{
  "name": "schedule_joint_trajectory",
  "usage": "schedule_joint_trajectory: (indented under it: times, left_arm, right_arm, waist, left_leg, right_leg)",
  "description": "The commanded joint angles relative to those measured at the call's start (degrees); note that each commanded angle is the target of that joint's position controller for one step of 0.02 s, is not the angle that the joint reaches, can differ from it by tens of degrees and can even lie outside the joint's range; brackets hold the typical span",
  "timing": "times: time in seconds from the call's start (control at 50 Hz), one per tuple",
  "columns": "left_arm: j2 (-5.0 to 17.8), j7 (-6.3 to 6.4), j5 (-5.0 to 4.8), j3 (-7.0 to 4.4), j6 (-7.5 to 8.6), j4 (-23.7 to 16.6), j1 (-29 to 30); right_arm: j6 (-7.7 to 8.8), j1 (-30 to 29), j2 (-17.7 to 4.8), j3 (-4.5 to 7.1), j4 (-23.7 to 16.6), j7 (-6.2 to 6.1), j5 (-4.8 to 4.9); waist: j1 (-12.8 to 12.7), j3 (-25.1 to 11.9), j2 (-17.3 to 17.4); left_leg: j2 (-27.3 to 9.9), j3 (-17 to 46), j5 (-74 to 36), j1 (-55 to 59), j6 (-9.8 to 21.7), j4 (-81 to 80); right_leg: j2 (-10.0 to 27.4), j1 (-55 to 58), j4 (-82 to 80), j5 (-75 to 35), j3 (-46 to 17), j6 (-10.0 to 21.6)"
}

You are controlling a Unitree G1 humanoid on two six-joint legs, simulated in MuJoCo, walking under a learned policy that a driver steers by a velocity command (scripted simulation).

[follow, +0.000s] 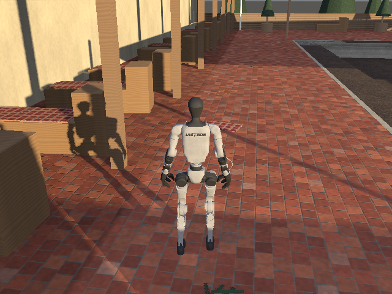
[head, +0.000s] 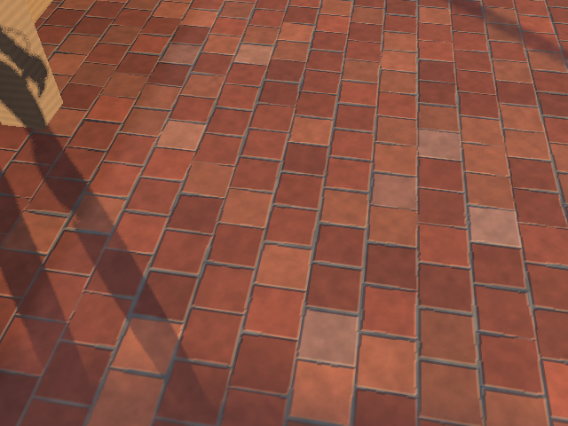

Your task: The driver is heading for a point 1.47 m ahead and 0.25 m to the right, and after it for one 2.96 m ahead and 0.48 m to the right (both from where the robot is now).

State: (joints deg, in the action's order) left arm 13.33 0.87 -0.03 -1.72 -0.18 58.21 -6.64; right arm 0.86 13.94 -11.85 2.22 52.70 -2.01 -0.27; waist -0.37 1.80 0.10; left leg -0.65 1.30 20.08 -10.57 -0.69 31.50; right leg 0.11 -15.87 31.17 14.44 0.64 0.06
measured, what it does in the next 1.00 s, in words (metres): walks ahead: left foot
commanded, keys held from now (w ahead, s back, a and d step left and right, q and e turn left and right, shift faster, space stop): no key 0.16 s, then w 0.68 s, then w+e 0.16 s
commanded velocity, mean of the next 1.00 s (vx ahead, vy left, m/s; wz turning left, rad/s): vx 0.31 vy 0.00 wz -0.03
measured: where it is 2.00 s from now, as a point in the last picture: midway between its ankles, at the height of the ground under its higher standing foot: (334, 293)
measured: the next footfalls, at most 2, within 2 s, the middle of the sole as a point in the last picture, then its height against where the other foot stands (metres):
left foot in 0.86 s outside the picture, level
right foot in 1.44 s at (357, 348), level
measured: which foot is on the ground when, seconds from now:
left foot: down 0.00-0.40, up 0.42-0.84, down 0.86-1.00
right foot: down 0.00-0.88, up 0.90-1.00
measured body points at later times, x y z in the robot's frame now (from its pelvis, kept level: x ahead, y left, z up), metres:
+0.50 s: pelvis +0.07 -0.03 +0.00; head +0.08 -0.04 +0.45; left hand +0.08 +0.24 -0.14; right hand +0.10 -0.29 -0.15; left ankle -0.01 +0.11 -0.66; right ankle +0.03 -0.12 -0.73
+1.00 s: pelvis +0.32 +0.04 +0.00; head +0.35 +0.05 +0.45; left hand +0.34 +0.30 -0.15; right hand +0.45 -0.22 -0.12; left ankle +0.39 +0.12 -0.73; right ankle +0.21 -0.11 -0.63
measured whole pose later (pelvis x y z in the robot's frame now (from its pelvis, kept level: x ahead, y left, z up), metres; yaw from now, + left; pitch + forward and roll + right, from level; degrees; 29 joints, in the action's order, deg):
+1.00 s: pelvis +0.32 +0.04 +0.00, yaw -3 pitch +0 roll +1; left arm 14.4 0.6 -2.2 -2.7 4.8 58.9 -18.6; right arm 6.1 6.8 -13.3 3.1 52.5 1.9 0.1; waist -1.0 2.8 -1.9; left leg 1.0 -6.0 8.8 -18.9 3.3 27.4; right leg 2.9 -22.2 69.4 19.8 -2.9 3.3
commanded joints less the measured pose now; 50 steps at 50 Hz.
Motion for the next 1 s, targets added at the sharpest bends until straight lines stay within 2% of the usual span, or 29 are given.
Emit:
schedule_joint_trajectory:
  times: [0.02, 0.16, 0.18, 0.22, 0.26, 0.3, 0.32, 0.36, 0.38, 0.4, 0.42, 0.44, 0.46, 0.48, 0.52, 0.54, 0.58, 0.66, 0.72, 0.78, 0.82, 0.84, 0.86, 0.88, 0.9, 0.92, 0.94, 0.96, 1.0]
  left_arm:
    - [5.8, 0.44, -0.09, -1.07, 0.18, -1.1, 0.5]
    - [5.8, 0.86, -0.13, -1.19, -0.25, 1.1, 0.6]
    - [5.2, 0.85, -0.15, -1.07, -0.33, 1.9, -0.4]
    - [5.8, 0.85, -0.79, -1.47, -0.4, 2.5, -0.8]
    - [5.7, 0.7, -1.0, -1.48, 0.8, 1.5, 0.9]
    - [3.6, -0.02, -1.37, -1.17, 2.94, 0.4, 2.5]
    - [3.3, -0.5, -1.56, -1.13, 3.89, 0.0, 2.7]
    - [3.1, -1.31, -1.85, -1.25, 5.21, 0.7, -0.4]
    - [3.3, -1.49, -2.0, -1.56, 5.43, 2.7, -5.5]
    - [5.3, -1.48, -1.76, -2.37, 5.5, 5.1, -12.1]
    - [11.5, -1.56, -1.83, -4.17, 5.64, 7.1, -19.4]
    - [13.7, -2.29, -0.96, -4.27, 6.16, 7.7, -24.8]
    - [9.6, -2.29, -0.21, -2.76, 6.82, 6.7, -20.6]
    - [7.2, -2.35, -0.34, -2.04, 7.19, 5.1, -17.1]
    - [5.4, -2.53, -0.47, -1.01, 7.04, 3.7, -14.0]
    - [4.2, -2.37, -0.26, -0.5, 6.57, 3.7, -14.6]
    - [4.5, -1.54, -0.04, -0.23, 5.79, 4.0, -17.0]
    - [7.7, -0.04, 0.2, -0.61, 5.09, 2.9, -17.9]
    - [8.5, 0.09, -0.54, -1.11, 5.14, 3.5, -20.6]
    - [8.6, 0.13, -1.12, -1.67, 4.85, 3.7, -20.7]
    - [10.0, 0.09, -0.82, -2.28, 4.36, 3.0, -19.2]
    - [9.9, 0.07, -0.49, -2.29, 3.87, 2.6, -18.3]
    - [8.7, -0.04, -0.04, -1.77, 3.59, 1.8, -17.8]
    - [2.3, -0.61, 0.46, 0.04, 4.13, 0.4, -23.2]
    - [-0.2, -0.9, -1.05, 0.82, 5.57, 1.2, -24.6]
    - [6.2, -1.0, -2.82, -1.04, 6.63, -0.5, -18.5]
    - [7.7, -0.73, -3.52, -1.53, 6.94, -2.2, -13.8]
    - [7.0, -0.18, -2.96, -1.8, 6.61, -2.5, -12.3]
    - [4.6, 0.23, -2.09, -2.4, 4.65, -1.6, -15.4]
  right_arm:
    - [0.35, 2.2, -6.3, 1.33, -0.9, -0.21, 0.02]
    - [0.13, 2.0, -5.8, 1.02, 1.7, -0.31, -0.02]
    - [0.02, 3.4, -5.4, 0.97, 2.8, -0.32, 0.05]
    - [-0.2, 3.5, -7.1, 1.53, 3.2, -0.43, 0.67]
    - [0.56, 4.5, -8.2, 1.8, 2.9, -0.55, 1.22]
    - [2.01, 7.7, -10.6, 2.59, 3.9, -0.33, 1.87]
    - [2.63, 7.3, -11.3, 2.87, 4.1, -0.2, 1.96]
    - [3.37, 4.5, -10.0, 2.53, 3.3, 0.28, 1.91]
    - [3.38, 1.8, -9.6, 2.38, 2.4, 0.58, 1.95]
    - [3.5, -1.8, -8.8, 2.11, 0.9, 0.75, 1.88]
    - [4.25, -4.0, -5.3, 1.25, -1.5, 0.67, 1.79]
    - [5.21, -4.7, -5.2, 1.25, -2.9, 0.43, 1.91]
    - [5.74, -4.2, -7.0, 1.82, -2.7, 0.81, 2.96]
    - [6.0, -2.9, -6.5, 1.7, -1.8, 1.38, 3.24]
    - [6.06, -3.7, -7.0, 2.32, -1.5, 1.66, 2.33]
    - [5.79, -4.1, -6.8, 2.58, -1.6, 1.91, 2.01]
    - [5.09, -5.7, -5.2, 2.35, -2.2, 2.37, 1.66]
    - [4.7, -15.9, -2.5, 0.83, -6.1, 2.79, 1.63]
    - [4.59, -20.2, -3.8, 0.55, -7.7, 3.54, 2.06]
    - [4.81, -21.5, -5.6, 0.82, -8.9, 4.33, 2.17]
    - [5.0, -16.5, -8.3, 2.02, -8.0, 4.42, 1.96]
    - [4.87, -8.7, -10.2, 3.22, -5.8, 4.16, 1.96]
    - [4.68, 1.7, -12.6, 4.51, -2.9, 3.6, 2.04]
    - [4.57, 10.2, -18.4, 5.77, -1.3, 3.1, 0.39]
    - [4.46, 11.4, -15.9, 4.72, -0.7, 3.4, 0.43]
    - [4.93, 6.0, -12.2, 3.46, -1.1, 3.52, 0.92]
    - [5.27, 0.5, -9.7, 2.67, -2.1, 3.44, 0.91]
    - [5.82, -3.7, -7.8, 2.05, -2.3, 3.72, 0.54]
    - [6.48, -7.1, -5.3, 1.47, -1.5, 4.1, -0.41]
  waist:
    - [0.0, -3.3, 0.1]
    - [-0.1, -2.1, 0.4]
    - [0.0, -3.2, 0.6]
    - [0.1, 0.1, 2.3]
    - [1.1, 5.3, 3.9]
    - [2.0, 7.6, 9.2]
    - [1.6, 8.9, 10.8]
    - [-0.9, 8.3, 9.5]
    - [-3.5, 6.8, 8.4]
    - [-6.2, 5.1, 4.6]
    - [-7.9, 2.8, -10.3]
    - [-9.2, -0.2, -17.5]
    - [-5.9, 1.4, -9.7]
    - [-4.1, 2.3, -6.5]
    - [-2.3, 3.2, -3.1]
    - [-2.0, 2.8, -4.1]
    - [-2.3, 2.5, -4.7]
    - [-3.8, 5.0, -4.3]
    - [-4.4, 6.3, -5.5]
    - [-2.7, 6.5, -5.2]
    - [1.0, 1.8, -6.5]
    - [5.2, -3.1, -6.8]
    - [9.8, -9.0, -5.8]
    - [8.6, -19.3, 6.3]
    - [7.9, -26.4, 14.5]
    - [7.4, -16.1, 10.1]
    - [5.5, -8.9, 7.3]
    - [3.2, -4.6, 3.6]
    - [-0.6, -2.6, 5.6]
  left_leg:
    - [-1.7, 1.3, -18.0, -2.3, 1.5, -5.0]
    - [-1.3, 0.7, -16.0, -2.3, 1.4, -6.3]
    - [-0.8, 0.2, -9.8, -1.7, 1.6, -7.0]
    - [-1.0, 1.7, 9.8, -4.5, 4.1, -8.4]
    - [-4.6, 7.5, 22.7, -6.3, 7.1, -12.1]
    - [-12.0, 18.3, 26.6, -3.1, 11.3, -17.5]
    - [-15.4, 22.7, 24.6, -2.7, 13.1, -18.9]
    - [-15.0, 20.4, 15.6, -4.2, 12.3, -16.4]
    - [-12.1, 15.8, 11.2, -7.8, 10.2, -13.2]
    - [-7.8, 9.6, 2.8, -13.2, 7.5, -5.8]
    - [1.3, -2.2, -2.5, -22.7, 2.6, 13.4]
    - [4.1, -0.4, 10.9, -32.5, 1.2, 29.8]
    - [0.7, 4.4, 10.7, -37.4, 2.6, 38.4]
    - [-1.6, 4.5, 5.7, -38.4, 4.1, 40.8]
    - [-5.5, 2.7, -3.4, -37.9, 4.9, 36.4]
    - [-6.2, 1.5, -5.7, -35.1, 4.5, 33.6]
    - [-6.1, -0.8, -8.8, -33.5, 2.8, 28.4]
    - [-4.0, -3.5, -17.4, -28.7, 0.8, 10.5]
    - [-2.6, -4.1, -21.2, -24.6, 1.4, 3.8]
    - [-2.5, -2.9, -20.0, -23.8, 3.8, -0.1]
    - [0.1, -4.4, -17.1, -15.1, 5.8, -0.3]
    - [2.0, -5.6, -16.0, -5.2, 7.2, 0.0]
    - [-0.2, -2.7, -15.2, 10.5, 9.1, 0.6]
    - [-16.1, 20.2, -5.9, 33.5, 16.2, -1.2]
    - [-24.2, 42.9, 4.9, 36.6, 20.4, -14.4]
    - [-22.0, 37.2, 8.1, 27.5, 16.6, -16.8]
    - [-20.3, 27.5, 4.9, 17.8, 14.1, -17.9]
    - [-18.1, 19.8, -1.4, 8.7, 12.5, -19.9]
    - [-14.2, 9.6, -6.9, -0.5, 10.1, -22.8]
  right_leg:
    - [2.1, 5.9, -2.8, -16.0, -2.1, 2.3]
    - [2.0, 6.3, -3.6, -14.4, -2.0, 2.0]
    - [1.2, 6.6, -3.6, -8.2, -1.1, 2.0]
    - [-1.1, 2.5, -1.6, 12.6, 0.8, 2.7]
    - [-1.1, -4.7, 0.6, 20.3, 0.4, 3.3]
    - [-1.7, -10.5, 8.2, 13.4, 2.8, 3.1]
    - [-0.7, -11.9, 10.4, 10.1, 2.2, 3.8]
    - [0.1, -7.1, 6.1, 9.5, 1.8, 5.4]
    - [-0.5, 1.2, 0.8, 8.2, 2.0, 5.9]
    - [1.1, 10.6, -3.7, 5.7, -2.2, 6.6]
    - [9.8, 19.6, -12.5, 10.5, -20.0, 11.5]
    - [20.5, 26.6, -20.5, 7.9, -41.3, 17.9]
    - [21.9, 25.9, -19.2, 5.8, -39.9, 17.4]
    - [19.8, 24.4, -18.4, 2.7, -33.0, 15.4]
    - [16.2, 21.2, -19.7, -5.4, -21.9, 12.1]
    - [14.2, 19.5, -20.6, -9.5, -17.5, 10.9]
    - [12.4, 18.5, -21.9, -15.4, -12.6, 10.7]
    - [10.7, 12.5, -25.0, -16.1, -7.0, 10.4]
    - [12.1, 12.1, -26.4, -14.4, -5.8, 10.5]
    - [14.6, 17.9, -23.8, -20.2, -4.9, 9.4]
    - [14.8, 20.5, -16.3, -38.2, -3.4, 8.0]
    - [13.1, 19.3, -7.0, -46.8, -1.7, 6.9]
    - [10.5, 10.7, 6.4, -43.5, -0.9, 5.1]
    - [2.6, -10.4, 29.6, -18.6, 1.1, 2.0]
    - [-3.5, -19.2, 43.7, 16.8, -6.0, 1.6]
    - [0.0, -24.5, 48.7, 14.9, -9.4, 2.9]
    - [3.2, -25.2, 47.9, 9.7, -7.4, 3.9]
    - [5.8, -22.3, 44.3, 5.0, -6.5, 4.0]
    - [8.5, -15.1, 39.1, 0.9, -7.1, 4.1]
Velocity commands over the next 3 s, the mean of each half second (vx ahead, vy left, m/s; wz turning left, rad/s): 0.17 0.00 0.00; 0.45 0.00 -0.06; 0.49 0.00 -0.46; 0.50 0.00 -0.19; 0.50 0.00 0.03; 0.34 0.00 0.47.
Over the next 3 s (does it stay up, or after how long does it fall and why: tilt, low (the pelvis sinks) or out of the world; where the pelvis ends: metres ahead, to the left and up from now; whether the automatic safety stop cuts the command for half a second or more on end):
stays up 1.38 -0.29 -0.01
